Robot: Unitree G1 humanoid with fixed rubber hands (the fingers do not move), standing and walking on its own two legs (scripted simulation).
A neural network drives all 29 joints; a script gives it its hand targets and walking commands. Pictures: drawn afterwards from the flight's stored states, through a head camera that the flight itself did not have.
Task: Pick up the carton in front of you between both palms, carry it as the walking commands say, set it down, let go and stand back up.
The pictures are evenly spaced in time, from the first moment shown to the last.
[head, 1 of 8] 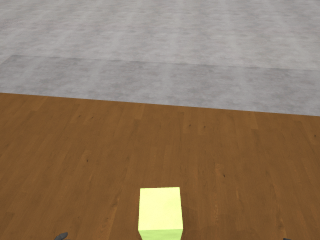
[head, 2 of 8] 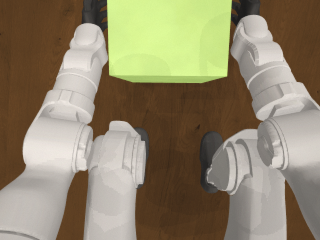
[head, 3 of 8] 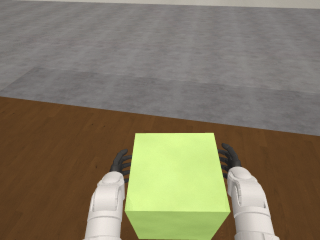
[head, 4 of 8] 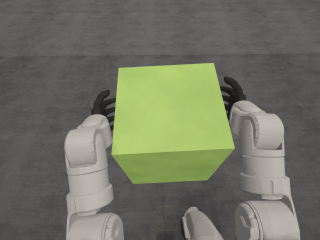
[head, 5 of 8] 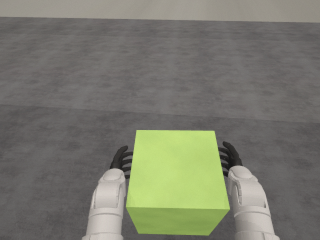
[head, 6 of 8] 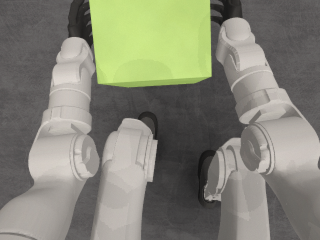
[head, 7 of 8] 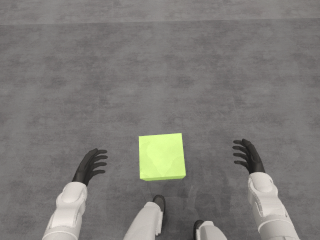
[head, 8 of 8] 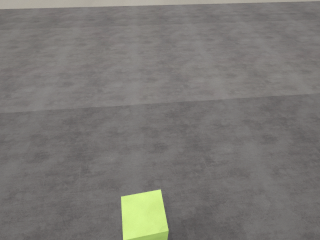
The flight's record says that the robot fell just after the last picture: no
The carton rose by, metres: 0.69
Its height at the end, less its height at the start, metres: -0.13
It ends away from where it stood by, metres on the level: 2.32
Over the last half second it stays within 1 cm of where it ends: yes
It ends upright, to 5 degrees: yes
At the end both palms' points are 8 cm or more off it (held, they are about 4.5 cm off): yes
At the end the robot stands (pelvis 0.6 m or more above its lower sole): yes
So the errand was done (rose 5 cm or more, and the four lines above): yes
